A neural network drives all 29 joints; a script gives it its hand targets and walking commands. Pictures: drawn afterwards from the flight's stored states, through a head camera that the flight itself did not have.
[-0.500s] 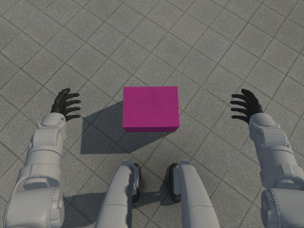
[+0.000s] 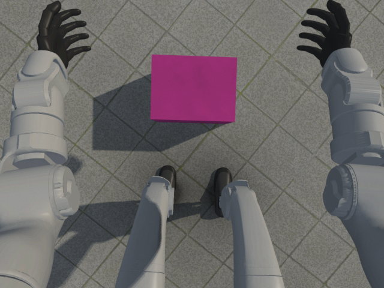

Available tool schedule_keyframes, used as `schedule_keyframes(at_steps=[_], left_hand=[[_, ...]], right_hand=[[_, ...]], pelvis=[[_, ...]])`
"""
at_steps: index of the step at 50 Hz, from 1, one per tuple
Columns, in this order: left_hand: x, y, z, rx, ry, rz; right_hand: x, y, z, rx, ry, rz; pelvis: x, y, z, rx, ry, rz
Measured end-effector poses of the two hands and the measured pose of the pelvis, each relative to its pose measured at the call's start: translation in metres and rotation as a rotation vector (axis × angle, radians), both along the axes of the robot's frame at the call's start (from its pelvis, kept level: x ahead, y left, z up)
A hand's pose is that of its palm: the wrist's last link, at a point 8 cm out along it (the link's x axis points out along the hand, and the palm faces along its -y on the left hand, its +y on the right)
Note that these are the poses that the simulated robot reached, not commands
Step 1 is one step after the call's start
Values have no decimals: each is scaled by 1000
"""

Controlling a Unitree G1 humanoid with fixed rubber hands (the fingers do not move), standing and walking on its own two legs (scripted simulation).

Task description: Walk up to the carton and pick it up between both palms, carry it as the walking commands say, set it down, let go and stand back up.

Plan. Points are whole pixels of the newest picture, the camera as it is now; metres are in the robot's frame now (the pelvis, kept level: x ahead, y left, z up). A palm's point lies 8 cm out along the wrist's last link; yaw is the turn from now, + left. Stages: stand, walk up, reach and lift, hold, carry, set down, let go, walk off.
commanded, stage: reach and lift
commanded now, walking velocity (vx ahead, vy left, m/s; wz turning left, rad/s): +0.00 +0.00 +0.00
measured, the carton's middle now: (193, 93) +0.51 +0.03 -0.56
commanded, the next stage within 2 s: none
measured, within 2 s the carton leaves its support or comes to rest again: neither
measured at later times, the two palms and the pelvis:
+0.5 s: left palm (84, 61) +0.50 +0.27 -0.20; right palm (299, 63) +0.53 -0.20 -0.20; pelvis -0.04 +0.00 -0.06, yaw +0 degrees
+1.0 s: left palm (113, 77) +0.51 +0.25 -0.35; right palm (273, 77) +0.53 -0.20 -0.35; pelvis -0.05 +0.00 -0.21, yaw +0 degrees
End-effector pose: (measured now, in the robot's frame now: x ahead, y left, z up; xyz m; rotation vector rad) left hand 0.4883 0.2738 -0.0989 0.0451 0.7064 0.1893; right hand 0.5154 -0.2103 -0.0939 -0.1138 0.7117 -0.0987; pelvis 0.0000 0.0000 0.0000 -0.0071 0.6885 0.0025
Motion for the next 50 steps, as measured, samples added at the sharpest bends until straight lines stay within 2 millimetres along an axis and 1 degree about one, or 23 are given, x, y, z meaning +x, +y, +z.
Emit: schedule_keyframes(at_steps=[3,7,10,13,15,18,21,28,30,32,36,39,50], left_hand=[[11,-1,-4,0,-23,-3],[18,-1,-12,1,-52,-3],[22,-1,-20,20,-67,-14],[21,-2,-36,15,-59,-12],[19,-3,-49,12,-59,-13],[16,-3,-66,7,-62,10],[13,-4,-83,8,-45,18],[20,-7,-115,-1,-47,30],[22,-10,-123,3,-58,26],[23,-11,-135,-2,-55,39],[22,-15,-163,-9,-44,37],[20,-15,-182,-5,-39,41],[18,-19,-250,-7,-18,34]], right_hand=[[14,5,-3,14,-33,-5],[21,9,-14,10,-49,4],[23,9,-26,17,-63,-4],[19,9,-44,17,-68,-3],[14,11,-57,6,-58,9],[7,13,-76,8,-47,2],[5,13,-92,10,-37,-10],[15,8,-120,10,-40,-28],[18,7,-130,14,-42,-25],[19,7,-142,10,-37,-21],[20,8,-162,3,-52,-16],[20,10,-182,0,-44,-13],[15,12,-255,19,-17,-31]], pelvis=[[0,1,0,-1,-4,4],[-1,3,3,0,-42,4],[-5,4,3,-3,-101,14],[-10,5,3,-6,-162,19],[-14,6,-2,-6,-181,14],[-18,6,-18,-8,-167,8],[-25,5,-36,-9,-168,10],[-42,3,-86,-12,-172,15],[-45,1,-99,-13,-172,13],[-48,0,-113,-10,-171,10],[-51,-3,-139,-7,-170,12],[-52,-4,-156,-4,-164,7],[-50,-4,-206,0,-139,9]])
